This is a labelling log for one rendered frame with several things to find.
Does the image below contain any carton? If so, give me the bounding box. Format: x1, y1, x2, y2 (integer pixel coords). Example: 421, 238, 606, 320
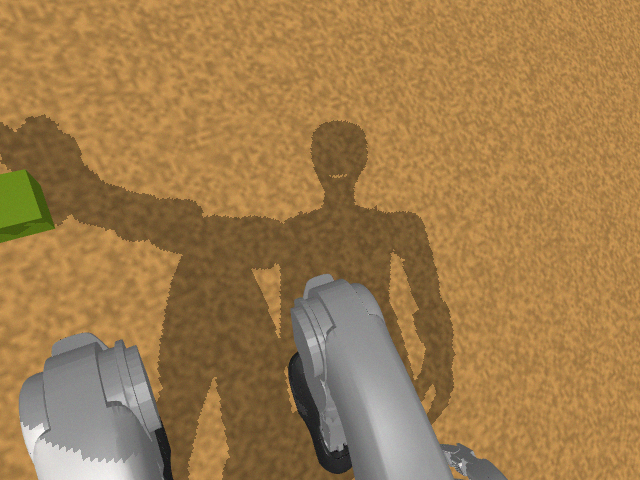
0, 169, 55, 243

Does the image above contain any right robot foot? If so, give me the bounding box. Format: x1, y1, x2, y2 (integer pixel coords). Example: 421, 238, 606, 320
288, 352, 352, 474

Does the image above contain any left robot foot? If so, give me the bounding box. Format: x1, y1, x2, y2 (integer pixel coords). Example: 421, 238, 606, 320
154, 415, 173, 480

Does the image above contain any right robot hand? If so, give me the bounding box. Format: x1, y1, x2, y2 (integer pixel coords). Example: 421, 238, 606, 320
440, 443, 508, 480

